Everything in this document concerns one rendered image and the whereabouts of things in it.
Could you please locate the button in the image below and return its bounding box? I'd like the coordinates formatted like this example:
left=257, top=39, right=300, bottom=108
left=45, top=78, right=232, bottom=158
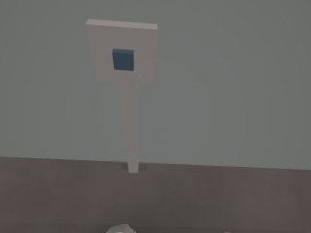
left=112, top=49, right=134, bottom=71

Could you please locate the panel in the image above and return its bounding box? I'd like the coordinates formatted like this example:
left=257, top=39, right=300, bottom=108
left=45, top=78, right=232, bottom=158
left=86, top=18, right=157, bottom=174

